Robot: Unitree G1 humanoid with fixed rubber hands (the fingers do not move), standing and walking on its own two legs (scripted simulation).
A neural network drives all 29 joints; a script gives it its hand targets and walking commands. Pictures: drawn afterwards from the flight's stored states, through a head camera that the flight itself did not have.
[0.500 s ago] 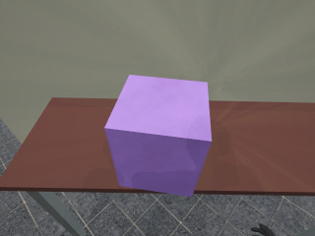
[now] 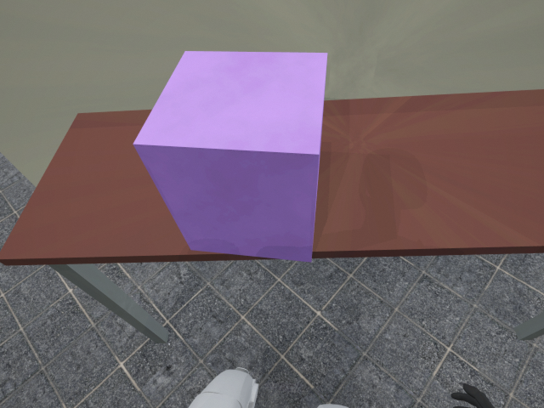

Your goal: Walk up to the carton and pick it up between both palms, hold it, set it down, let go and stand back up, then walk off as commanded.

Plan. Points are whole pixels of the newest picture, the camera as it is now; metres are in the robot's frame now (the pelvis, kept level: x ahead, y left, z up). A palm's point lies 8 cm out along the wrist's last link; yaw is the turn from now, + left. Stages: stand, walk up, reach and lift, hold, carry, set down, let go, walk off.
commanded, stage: walk off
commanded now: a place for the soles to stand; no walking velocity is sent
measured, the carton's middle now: (251, 162) +0.45 +0.05 +0.09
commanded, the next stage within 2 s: none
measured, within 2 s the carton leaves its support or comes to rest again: neither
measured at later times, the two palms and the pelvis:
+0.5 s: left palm out of the picture +0.00 +0.34 -0.10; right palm out of the picture -0.03 -0.27 -0.10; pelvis -0.12 +0.06 +0.00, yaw +2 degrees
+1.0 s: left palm out of the picture -0.16 +0.34 -0.13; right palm out of the picture -0.17 -0.27 -0.11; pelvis -0.25 +0.04 -0.02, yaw -1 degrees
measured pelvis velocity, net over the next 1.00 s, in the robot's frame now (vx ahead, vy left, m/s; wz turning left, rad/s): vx -0.25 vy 0.04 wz -0.01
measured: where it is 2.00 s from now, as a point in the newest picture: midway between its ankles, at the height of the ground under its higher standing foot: outside the picture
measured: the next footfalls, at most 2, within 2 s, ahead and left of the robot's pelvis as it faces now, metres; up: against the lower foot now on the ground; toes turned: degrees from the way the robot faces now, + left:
left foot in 0.54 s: -0.05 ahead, +0.18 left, +0.00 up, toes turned -8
right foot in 1.00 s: -0.18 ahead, -0.08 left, +0.00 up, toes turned +9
